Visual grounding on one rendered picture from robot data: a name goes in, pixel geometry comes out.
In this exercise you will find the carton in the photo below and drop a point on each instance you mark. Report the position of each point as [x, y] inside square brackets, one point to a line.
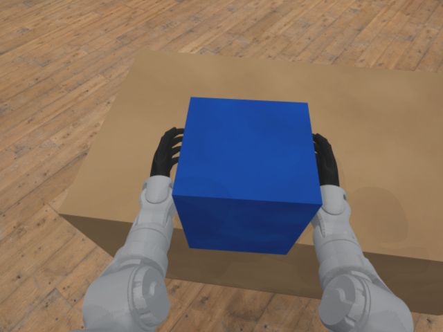
[247, 178]

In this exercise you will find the robot right upper arm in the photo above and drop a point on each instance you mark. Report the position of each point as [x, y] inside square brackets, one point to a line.
[353, 304]

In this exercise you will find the robot right hand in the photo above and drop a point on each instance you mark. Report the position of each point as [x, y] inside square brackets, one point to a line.
[325, 160]

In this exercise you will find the robot left upper arm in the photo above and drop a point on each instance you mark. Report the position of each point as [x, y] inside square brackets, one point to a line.
[131, 300]

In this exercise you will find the robot right forearm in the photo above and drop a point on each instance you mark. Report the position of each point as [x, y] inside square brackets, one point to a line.
[337, 249]

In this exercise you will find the pedestal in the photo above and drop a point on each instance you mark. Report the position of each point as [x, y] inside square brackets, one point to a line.
[385, 128]

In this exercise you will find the robot left hand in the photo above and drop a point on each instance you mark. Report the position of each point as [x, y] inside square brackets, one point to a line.
[162, 162]

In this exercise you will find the robot left forearm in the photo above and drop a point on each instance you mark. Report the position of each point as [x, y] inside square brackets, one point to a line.
[149, 238]

